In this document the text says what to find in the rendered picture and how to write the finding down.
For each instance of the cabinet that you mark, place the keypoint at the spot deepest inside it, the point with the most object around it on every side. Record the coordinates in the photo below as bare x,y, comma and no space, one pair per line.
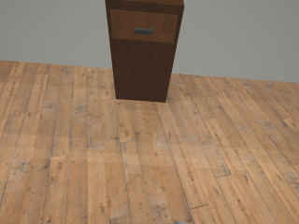
142,69

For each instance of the handle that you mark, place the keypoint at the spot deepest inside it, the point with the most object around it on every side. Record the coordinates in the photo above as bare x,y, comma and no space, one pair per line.
143,31

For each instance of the drawer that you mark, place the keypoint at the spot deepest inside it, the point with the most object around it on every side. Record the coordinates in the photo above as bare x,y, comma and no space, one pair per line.
123,23

